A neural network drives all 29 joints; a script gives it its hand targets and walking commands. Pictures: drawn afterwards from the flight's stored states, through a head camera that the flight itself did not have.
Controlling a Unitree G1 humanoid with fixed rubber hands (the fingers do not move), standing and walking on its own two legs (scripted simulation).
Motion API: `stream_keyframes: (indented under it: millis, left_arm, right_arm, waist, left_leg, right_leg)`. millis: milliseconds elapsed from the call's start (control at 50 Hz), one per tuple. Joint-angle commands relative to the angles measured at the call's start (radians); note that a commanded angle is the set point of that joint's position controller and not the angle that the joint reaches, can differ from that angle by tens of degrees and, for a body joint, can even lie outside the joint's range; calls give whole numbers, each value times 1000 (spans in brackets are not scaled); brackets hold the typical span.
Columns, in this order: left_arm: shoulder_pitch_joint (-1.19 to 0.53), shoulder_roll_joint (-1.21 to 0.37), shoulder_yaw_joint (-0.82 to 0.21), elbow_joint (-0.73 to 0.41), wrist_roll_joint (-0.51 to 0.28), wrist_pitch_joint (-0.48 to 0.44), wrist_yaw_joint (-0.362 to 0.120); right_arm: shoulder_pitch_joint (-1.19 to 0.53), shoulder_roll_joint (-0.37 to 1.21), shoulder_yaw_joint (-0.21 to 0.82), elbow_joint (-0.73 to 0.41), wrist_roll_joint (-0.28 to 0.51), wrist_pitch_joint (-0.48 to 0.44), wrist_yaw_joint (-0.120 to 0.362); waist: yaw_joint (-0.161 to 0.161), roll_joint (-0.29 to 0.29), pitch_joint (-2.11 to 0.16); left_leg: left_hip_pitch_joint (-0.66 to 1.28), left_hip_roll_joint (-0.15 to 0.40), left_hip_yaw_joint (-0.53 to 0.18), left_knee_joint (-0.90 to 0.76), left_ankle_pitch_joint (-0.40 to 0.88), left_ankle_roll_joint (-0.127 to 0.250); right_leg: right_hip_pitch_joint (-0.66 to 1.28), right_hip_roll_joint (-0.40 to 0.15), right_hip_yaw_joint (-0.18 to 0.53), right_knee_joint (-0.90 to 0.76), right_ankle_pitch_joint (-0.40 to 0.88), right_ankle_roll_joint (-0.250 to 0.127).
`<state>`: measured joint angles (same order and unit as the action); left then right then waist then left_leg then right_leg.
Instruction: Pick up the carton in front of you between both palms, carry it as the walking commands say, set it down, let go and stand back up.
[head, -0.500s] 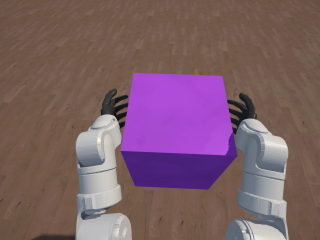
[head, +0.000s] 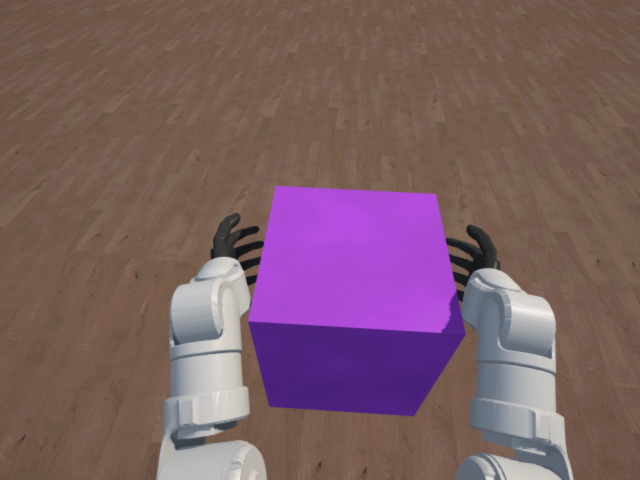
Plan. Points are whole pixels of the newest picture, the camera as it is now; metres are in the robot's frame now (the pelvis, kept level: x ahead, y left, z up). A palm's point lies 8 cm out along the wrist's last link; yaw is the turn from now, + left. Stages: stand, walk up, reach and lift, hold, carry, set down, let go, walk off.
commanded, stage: carry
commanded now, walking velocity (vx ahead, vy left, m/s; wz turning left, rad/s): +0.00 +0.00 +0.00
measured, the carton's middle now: (347, 306) +0.33 +0.01 +0.03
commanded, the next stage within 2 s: none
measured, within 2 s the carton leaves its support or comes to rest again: neither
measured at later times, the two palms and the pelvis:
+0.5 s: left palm (221, 278) +0.31 +0.16 +0.12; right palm (484, 294) +0.30 -0.15 +0.11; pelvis -0.01 +0.01 +0.00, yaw +0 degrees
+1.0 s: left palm (227, 252) +0.33 +0.16 +0.13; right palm (485, 268) +0.33 -0.15 +0.12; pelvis +0.02 +0.00 -0.01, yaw +0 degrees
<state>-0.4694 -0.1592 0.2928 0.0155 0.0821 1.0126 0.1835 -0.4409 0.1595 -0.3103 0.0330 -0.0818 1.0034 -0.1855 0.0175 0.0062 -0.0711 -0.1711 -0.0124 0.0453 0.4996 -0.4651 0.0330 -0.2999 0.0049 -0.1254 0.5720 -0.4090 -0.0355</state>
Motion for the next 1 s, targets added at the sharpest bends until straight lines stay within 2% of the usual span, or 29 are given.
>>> stream_keyframes:
  millis: [0,40,60,80,120,140,200,220,240,260,320,360,400,440,460,480,540,580,660,700,720,780,820,840,880,920,940,960,980]
  left_arm:
    - [-548,-733,-595,-39,-132,-18,4]
    - [-503,-740,-581,-5,-136,-12,4]
    - [-525,-748,-578,-36,-138,-19,4]
    - [-521,-743,-572,-9,-133,-10,1]
    - [-478,-730,-570,26,-128,-2,8]
    - [-512,-741,-585,-16,-151,-7,6]
    - [-516,-754,-583,-34,-142,-7,-3]
    - [-535,-748,-585,-22,-134,-4,1]
    - [-509,-733,-555,-3,-113,-4,5]
    - [-514,-733,-573,-9,-120,-2,8]
    - [-526,-727,-563,-28,-116,-5,8]
    - [-521,-735,-570,6,-127,-3,9]
    - [-503,-736,-561,0,-133,1,7]
    - [-523,-738,-570,-4,-128,-3,13]
    - [-509,-736,-574,-1,-140,-2,9]
    - [-538,-741,-576,-16,-134,-4,8]
    - [-524,-741,-583,-16,-143,-3,7]
    - [-531,-744,-579,-40,-138,-5,8]
    - [-521,-742,-578,-40,-147,-10,4]
    - [-510,-736,-600,-31,-138,-9,4]
    - [-516,-726,-589,-34,-135,-12,4]
    - [-526,-731,-578,-30,-136,-7,11]
    - [-533,-750,-584,-37,-149,-9,3]
    - [-560,-726,-589,-60,-161,-7,2]
    - [-595,-711,-583,-64,-152,-2,9]
    - [-608,-674,-587,-82,-164,4,23]
    - [-604,-660,-588,-131,-184,0,27]
    - [-595,-635,-576,-106,-185,8,31]
    - [-586,-625,-578,-105,-202,13,35]
  right_arm:
    - [-564,726,586,-54,138,-13,-2]
    - [-558,721,587,-66,139,-14,-1]
    - [-580,736,606,-90,151,-16,-1]
    - [-587,722,597,-82,149,-12,0]
    - [-568,689,571,-60,136,-5,-6]
    - [-547,719,573,-66,142,-6,-4]
    - [-608,742,594,-110,152,-7,-1]
    - [-602,735,582,-74,145,-6,0]
    - [-608,733,588,-68,141,-3,-1]
    - [-578,728,587,-58,148,-4,2]
    - [-571,733,578,-52,132,-2,-1]
    - [-582,726,590,-53,140,-2,-3]
    - [-589,728,586,-74,146,-8,-7]
    - [-567,709,581,-57,138,-8,-7]
    - [-546,706,570,-50,133,-1,-10]
    - [-576,722,573,-56,134,-8,-10]
    - [-534,730,571,-33,143,-4,-6]
    - [-594,740,595,-93,148,-9,-4]
    - [-580,748,601,-91,158,-8,-2]
    - [-546,722,588,-61,142,-10,-1]
    - [-557,738,604,-72,151,-10,4]
    - [-585,733,602,-69,151,-5,-3]
    - [-611,710,606,-114,157,-11,-7]
    - [-613,717,601,-95,159,-6,-12]
    - [-680,707,610,-128,177,-7,-18]
    - [-619,667,591,-126,177,-5,-25]
    - [-625,663,596,-137,189,3,-29]
    - [-645,641,603,-135,185,11,-39]
    - [-635,630,600,-149,210,13,-40]
  waist:
    - [-22,32,-334]
    - [-9,29,-376]
    - [-2,-11,-379]
    - [-10,-16,-336]
    - [-6,37,-326]
    - [-6,3,-338]
    - [-2,-12,-307]
    - [-6,23,-286]
    - [-6,-13,-264]
    - [-13,26,-270]
    - [-10,4,-261]
    - [-2,-29,-288]
    - [-9,32,-313]
    - [-8,17,-297]
    - [-1,-3,-285]
    - [-10,35,-292]
    - [-14,35,-293]
    - [-4,25,-337]
    - [-14,-17,-331]
    - [-15,61,-323]
    - [-11,9,-326]
    - [-2,-10,-333]
    - [0,22,-289]
    - [-19,66,-201]
    - [-34,87,-120]
    - [-20,112,-176]
    - [-3,91,-200]
    - [9,-19,-217]
    - [28,-110,-221]
  left_leg:
    - [81,148,-93,-49,528,21]
    - [98,135,-90,-10,622,10]
    - [75,144,-85,-26,524,21]
    - [70,142,-92,-45,542,17]
    - [90,133,-74,-36,539,10]
    - [99,134,-68,-51,542,14]
    - [42,128,-90,-89,349,23]
    - [44,120,-77,-93,314,16]
    - [31,120,-90,-116,300,19]
    - [47,129,-81,-115,288,10]
    - [14,123,-87,-108,264,19]
    - [35,127,-87,-98,286,21]
    - [36,120,-76,-97,376,10]
    - [30,127,-81,-80,347,14]
    - [17,128,-87,-107,296,18]
    - [39,121,-81,-117,347,17]
    - [63,141,-89,-105,435,18]
    - [92,138,-74,-62,525,15]
    - [77,137,-75,-61,468,21]
    - [66,124,-73,-67,456,15]
    - [58,133,-78,-65,489,18]
    - [80,124,-69,-87,348,28]
    - [17,121,-114,-133,5,54]
    - [4,151,-180,-177,-210,72]
    - [-40,210,-260,-219,-331,109]
    - [-35,212,-249,-201,-243,116]
    - [2,203,-219,-159,-199,116]
    - [-59,167,-166,-86,-130,102]
    - [-206,85,-65,21,-63,58]
  right_leg:
    - [170,-116,106,-27,397,-35]
    - [198,-115,100,-5,510,-38]
    - [209,-127,98,-14,449,-37]
    - [197,-108,96,-18,448,-32]
    - [166,-112,97,-36,436,-32]
    - [165,-120,99,-23,454,-35]
    - [181,-115,106,-73,314,-25]
    - [172,-121,114,-88,311,-27]
    - [153,-122,115,-88,276,-43]
    - [145,-117,115,-87,258,-40]
    - [169,-131,118,-112,271,-29]
    - [157,-118,118,-105,302,-34]
    - [192,-132,110,-68,359,-39]
    - [184,-116,109,-88,355,-33]
    - [163,-131,114,-88,280,-37]
    - [164,-105,94,-70,287,-30]
    - [149,-116,101,-63,325,-32]
    - [183,-118,94,-47,428,-33]
    - [190,-114,98,-48,393,-27]
    - [191,-120,97,-36,369,-31]
    - [191,-117,98,-43,422,-32]
    - [173,-114,84,-37,277,-35]
    - [127,-77,81,-44,17,-43]
    - [26,-76,91,-42,-170,-36]
    - [-65,-39,50,4,-178,-22]
    - [1,-53,47,20,-101,-28]
    - [33,-42,44,-22,-61,-30]
    - [121,-62,71,-84,-58,-44]
    - [269,-135,232,-163,-135,-92]
